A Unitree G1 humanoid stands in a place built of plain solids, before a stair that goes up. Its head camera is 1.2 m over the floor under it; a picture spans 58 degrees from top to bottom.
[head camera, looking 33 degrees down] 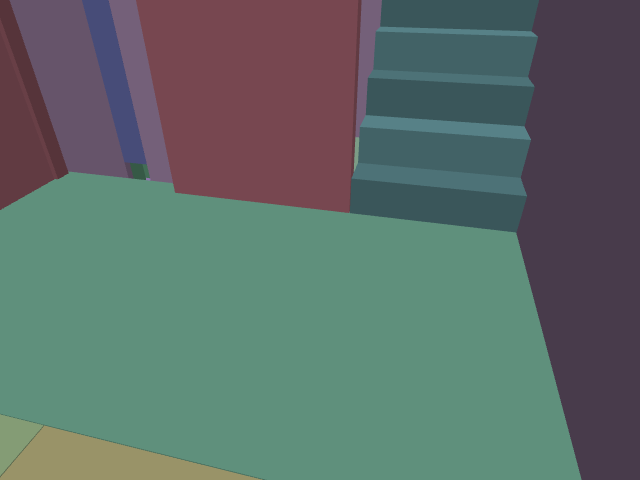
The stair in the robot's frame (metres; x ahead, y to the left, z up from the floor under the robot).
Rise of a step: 0.21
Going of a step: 0.22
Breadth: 0.89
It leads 13 degrees to the right of straight ahead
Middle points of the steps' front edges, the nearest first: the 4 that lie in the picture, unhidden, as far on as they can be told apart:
2.02 -0.60 0.21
2.23 -0.65 0.43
2.45 -0.70 0.64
2.66 -0.75 0.85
